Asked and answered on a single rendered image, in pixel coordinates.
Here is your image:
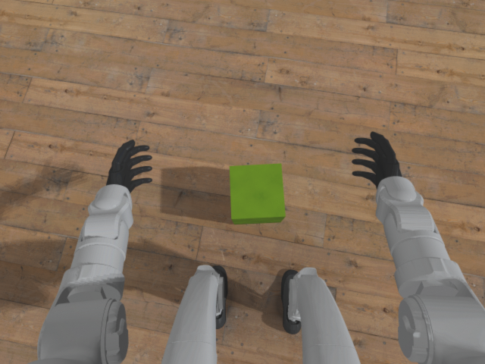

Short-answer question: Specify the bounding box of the robot left upper arm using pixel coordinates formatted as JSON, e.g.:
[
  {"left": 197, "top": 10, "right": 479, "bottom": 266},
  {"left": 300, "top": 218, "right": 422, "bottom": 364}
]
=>
[{"left": 27, "top": 298, "right": 129, "bottom": 364}]

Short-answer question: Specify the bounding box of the robot right upper arm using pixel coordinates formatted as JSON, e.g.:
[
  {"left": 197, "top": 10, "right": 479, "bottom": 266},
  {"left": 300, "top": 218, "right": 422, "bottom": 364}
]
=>
[{"left": 398, "top": 294, "right": 485, "bottom": 364}]

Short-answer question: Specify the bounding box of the robot right forearm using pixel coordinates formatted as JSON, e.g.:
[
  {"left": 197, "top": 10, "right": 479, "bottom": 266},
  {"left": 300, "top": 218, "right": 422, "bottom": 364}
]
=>
[{"left": 376, "top": 176, "right": 485, "bottom": 311}]

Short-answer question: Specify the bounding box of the robot left hand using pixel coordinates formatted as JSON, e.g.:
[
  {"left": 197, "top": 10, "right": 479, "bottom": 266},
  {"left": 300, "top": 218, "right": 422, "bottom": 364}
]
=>
[{"left": 106, "top": 140, "right": 152, "bottom": 193}]

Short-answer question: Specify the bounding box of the robot left forearm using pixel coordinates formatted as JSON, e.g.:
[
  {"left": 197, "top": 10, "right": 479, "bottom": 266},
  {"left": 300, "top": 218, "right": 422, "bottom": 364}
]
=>
[{"left": 37, "top": 184, "right": 133, "bottom": 360}]

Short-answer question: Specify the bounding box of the left robot foot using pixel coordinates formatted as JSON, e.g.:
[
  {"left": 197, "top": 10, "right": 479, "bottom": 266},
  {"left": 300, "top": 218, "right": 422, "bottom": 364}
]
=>
[{"left": 212, "top": 265, "right": 227, "bottom": 329}]

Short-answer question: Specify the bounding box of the robot right hand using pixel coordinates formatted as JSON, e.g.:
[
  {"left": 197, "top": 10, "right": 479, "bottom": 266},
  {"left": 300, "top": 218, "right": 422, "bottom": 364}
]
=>
[{"left": 352, "top": 131, "right": 402, "bottom": 188}]

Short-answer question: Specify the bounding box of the carton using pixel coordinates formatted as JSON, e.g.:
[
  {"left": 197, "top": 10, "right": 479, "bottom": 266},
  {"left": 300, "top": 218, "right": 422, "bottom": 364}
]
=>
[{"left": 230, "top": 164, "right": 286, "bottom": 224}]

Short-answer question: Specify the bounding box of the robot left thigh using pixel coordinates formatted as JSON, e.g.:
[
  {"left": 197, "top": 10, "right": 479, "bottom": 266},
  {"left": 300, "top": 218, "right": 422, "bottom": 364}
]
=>
[{"left": 161, "top": 272, "right": 224, "bottom": 364}]

